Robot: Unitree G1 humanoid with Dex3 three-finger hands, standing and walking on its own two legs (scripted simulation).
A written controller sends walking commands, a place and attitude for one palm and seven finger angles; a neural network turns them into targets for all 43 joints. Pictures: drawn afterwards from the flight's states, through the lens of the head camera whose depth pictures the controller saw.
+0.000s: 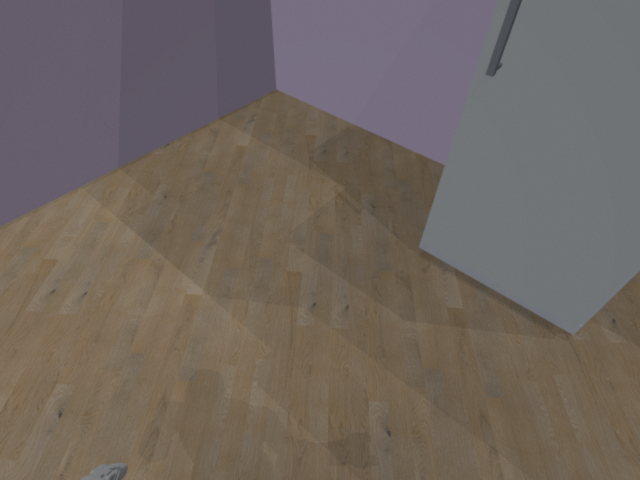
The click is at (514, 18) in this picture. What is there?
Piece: fridge door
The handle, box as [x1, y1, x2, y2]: [485, 0, 521, 76]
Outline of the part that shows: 521,0 510,1 485,74 492,76 502,63 500,63 499,60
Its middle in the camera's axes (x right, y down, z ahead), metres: +0.45 -0.57 +0.84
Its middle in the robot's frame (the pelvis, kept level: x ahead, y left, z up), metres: +1.06 -0.39 +0.26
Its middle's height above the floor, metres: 1.03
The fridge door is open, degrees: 0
